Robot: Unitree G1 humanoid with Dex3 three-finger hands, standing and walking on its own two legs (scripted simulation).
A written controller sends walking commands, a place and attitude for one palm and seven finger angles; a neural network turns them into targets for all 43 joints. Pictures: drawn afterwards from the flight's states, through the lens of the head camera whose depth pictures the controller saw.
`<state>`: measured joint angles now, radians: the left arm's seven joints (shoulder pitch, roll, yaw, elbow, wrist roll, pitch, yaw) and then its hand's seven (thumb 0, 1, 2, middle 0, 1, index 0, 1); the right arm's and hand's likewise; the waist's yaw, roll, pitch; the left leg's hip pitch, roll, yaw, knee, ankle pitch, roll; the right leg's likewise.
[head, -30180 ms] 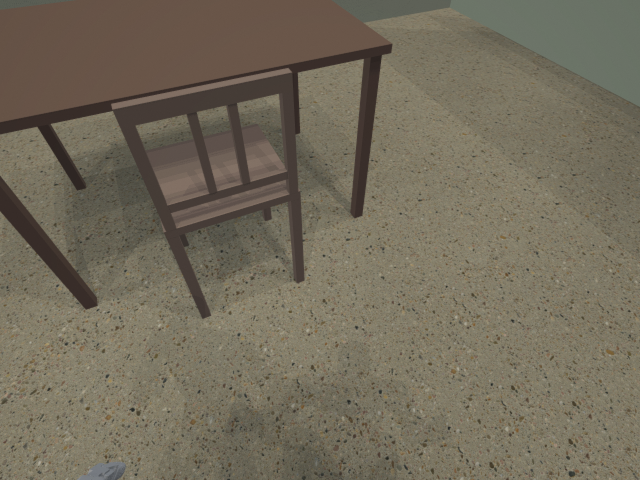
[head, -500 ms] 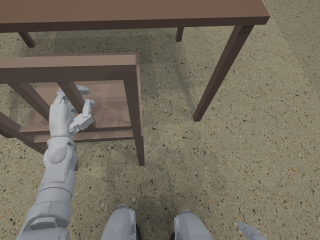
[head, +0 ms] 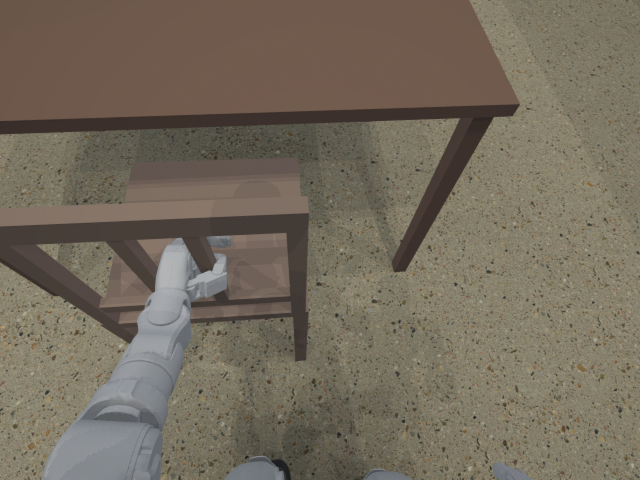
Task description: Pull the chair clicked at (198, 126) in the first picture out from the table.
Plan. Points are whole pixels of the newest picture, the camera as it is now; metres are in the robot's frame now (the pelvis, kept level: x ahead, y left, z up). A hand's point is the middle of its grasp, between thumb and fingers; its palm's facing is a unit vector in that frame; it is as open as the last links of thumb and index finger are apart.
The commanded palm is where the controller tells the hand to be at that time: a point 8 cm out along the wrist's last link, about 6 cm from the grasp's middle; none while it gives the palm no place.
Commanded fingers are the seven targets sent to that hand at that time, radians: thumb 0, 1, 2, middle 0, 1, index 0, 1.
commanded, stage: step backward, pulling the chair out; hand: left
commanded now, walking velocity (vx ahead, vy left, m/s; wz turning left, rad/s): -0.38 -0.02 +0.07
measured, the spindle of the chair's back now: (147, 271) +0.40 +0.26 -0.09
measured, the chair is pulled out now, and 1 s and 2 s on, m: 0.05 0.20 0.27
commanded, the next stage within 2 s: none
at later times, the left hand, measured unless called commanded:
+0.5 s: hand (230, 335) +0.30 +0.12 -0.06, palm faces -0.02 -0.99 -0.16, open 5.3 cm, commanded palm +0.28 +0.17 -0.05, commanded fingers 0.00 0.90 0.90 -0.50 -1.45 -0.50 -1.45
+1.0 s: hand (235, 375) +0.25 +0.11 -0.06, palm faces +0.01 -0.98 -0.18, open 5.4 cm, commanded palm +0.24 +0.16 -0.06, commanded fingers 0.00 0.90 0.90 -0.50 -1.45 -0.50 -1.45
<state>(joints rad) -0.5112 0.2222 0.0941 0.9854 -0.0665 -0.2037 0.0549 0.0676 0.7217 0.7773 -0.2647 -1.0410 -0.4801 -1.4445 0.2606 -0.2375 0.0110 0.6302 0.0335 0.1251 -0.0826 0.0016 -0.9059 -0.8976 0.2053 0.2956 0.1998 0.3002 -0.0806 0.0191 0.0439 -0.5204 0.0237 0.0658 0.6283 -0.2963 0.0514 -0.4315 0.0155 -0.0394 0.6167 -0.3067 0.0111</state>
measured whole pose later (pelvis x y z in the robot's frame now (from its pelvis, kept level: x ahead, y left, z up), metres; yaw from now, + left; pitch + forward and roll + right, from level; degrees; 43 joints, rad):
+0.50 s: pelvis -0.07 -0.01 +0.00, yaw -2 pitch +5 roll -1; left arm -0.45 0.20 0.06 0.95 -0.07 -0.19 0.07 0.04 0.70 0.77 -0.26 -1.08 -0.50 -1.44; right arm 0.20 -0.23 0.02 0.65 0.04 0.08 -0.11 0.00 -0.91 -0.90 0.21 0.30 0.20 0.30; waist -0.07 0.02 0.14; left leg -0.46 0.02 0.10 0.54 -0.16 0.05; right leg -0.39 0.01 -0.02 0.55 -0.24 0.00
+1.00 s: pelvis -0.11 -0.02 -0.01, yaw +1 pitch +1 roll -1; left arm -0.49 0.18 0.01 1.05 -0.07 -0.22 0.09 0.04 0.66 0.81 -0.29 -1.12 -0.50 -1.44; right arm 0.21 -0.25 0.01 0.74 0.05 -0.04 -0.13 0.01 -0.91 -0.90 0.20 0.30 0.20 0.30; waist -0.05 0.04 0.16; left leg -0.48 0.03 0.05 0.58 -0.12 0.03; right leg -0.40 0.02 -0.07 0.60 -0.22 -0.03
